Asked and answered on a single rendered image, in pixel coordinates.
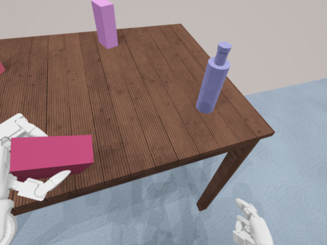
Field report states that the sponge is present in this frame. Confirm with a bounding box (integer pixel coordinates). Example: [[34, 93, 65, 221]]
[[10, 135, 94, 182]]

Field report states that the right robot hand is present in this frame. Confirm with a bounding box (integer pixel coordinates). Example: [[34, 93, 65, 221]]
[[233, 198, 274, 245]]

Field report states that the table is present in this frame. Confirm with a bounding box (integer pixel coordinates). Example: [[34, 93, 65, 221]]
[[0, 24, 275, 216]]

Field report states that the robot left forearm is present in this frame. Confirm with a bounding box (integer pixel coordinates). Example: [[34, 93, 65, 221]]
[[0, 199, 17, 245]]

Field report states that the left robot hand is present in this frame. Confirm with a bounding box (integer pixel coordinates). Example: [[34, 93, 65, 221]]
[[0, 113, 71, 201]]

